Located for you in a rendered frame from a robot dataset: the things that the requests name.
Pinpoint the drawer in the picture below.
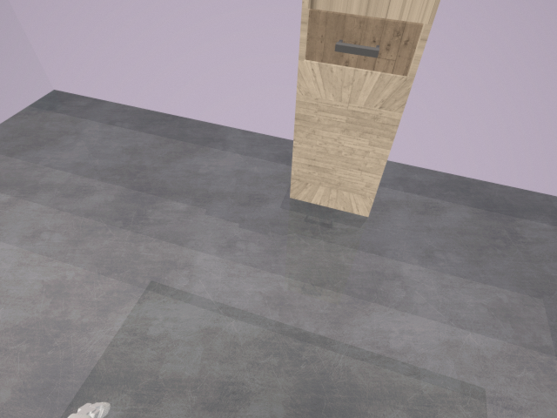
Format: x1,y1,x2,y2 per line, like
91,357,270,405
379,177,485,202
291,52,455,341
305,9,423,76

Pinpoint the handle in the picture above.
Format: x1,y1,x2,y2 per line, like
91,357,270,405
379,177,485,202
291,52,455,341
335,40,379,58

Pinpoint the cabinet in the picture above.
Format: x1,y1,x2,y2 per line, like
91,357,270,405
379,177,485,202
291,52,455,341
290,0,440,217

